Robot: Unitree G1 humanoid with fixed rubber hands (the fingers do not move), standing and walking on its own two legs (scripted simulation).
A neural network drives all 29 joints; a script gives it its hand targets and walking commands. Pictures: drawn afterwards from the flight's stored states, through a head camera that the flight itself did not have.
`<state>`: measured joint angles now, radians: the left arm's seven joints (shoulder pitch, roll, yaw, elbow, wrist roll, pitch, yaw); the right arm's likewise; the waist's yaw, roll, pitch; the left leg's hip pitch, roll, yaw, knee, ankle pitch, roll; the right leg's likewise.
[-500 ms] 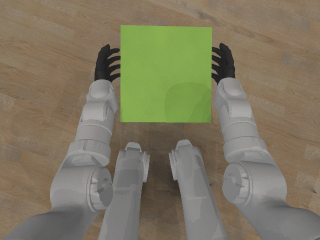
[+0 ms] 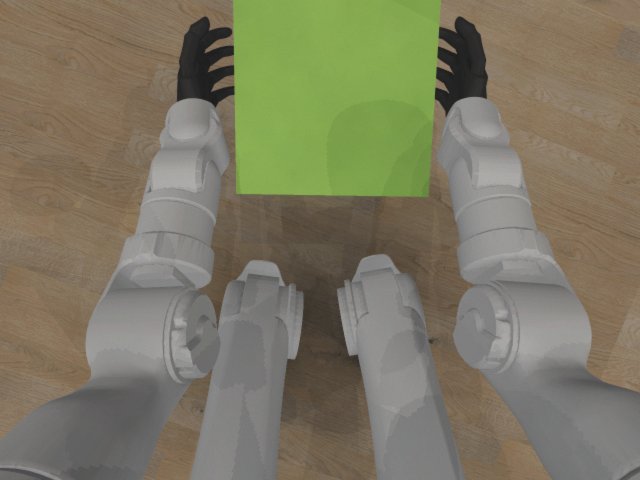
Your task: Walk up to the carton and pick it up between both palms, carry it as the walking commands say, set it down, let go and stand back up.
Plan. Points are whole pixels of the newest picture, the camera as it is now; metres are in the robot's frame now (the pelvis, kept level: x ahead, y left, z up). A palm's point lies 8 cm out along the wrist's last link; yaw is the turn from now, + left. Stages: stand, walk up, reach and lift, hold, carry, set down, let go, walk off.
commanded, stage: set down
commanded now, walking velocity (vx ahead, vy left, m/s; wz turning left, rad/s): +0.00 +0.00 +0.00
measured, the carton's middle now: (327, 110) +0.51 -0.03 -0.22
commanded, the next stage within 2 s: none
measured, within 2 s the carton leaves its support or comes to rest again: rests again in 1.08 s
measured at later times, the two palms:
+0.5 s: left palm (211, 102) +0.51 +0.12 -0.18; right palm (448, 98) +0.51 -0.17 -0.18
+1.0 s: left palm (213, 110) +0.51 +0.12 -0.20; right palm (442, 105) +0.50 -0.17 -0.19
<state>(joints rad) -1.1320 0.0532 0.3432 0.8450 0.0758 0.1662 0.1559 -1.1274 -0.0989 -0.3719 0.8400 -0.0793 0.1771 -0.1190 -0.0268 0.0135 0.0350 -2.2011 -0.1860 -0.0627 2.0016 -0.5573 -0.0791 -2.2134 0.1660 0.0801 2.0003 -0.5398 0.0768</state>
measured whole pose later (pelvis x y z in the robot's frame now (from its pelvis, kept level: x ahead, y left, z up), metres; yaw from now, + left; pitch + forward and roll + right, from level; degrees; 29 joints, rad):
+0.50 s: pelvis +0.00 +0.00 -0.04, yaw +0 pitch +41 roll +1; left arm -1.21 0.11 0.28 0.92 0.01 0.15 0.18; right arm -1.21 -0.15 -0.32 0.93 -0.01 0.15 -0.14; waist -0.04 0.01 0.14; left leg -2.25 -0.19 -0.05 2.14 -0.60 -0.08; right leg -2.26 0.16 0.06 2.14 -0.58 0.07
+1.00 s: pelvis +0.00 +0.00 -0.04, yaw +0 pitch +39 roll +1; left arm -1.23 0.11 0.30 0.98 0.04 0.13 0.18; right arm -1.24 -0.16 -0.33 0.99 -0.03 0.14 -0.14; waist -0.04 0.01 0.19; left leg -2.24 -0.18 -0.04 2.17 -0.60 -0.08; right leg -2.26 0.14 0.05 2.17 -0.59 0.06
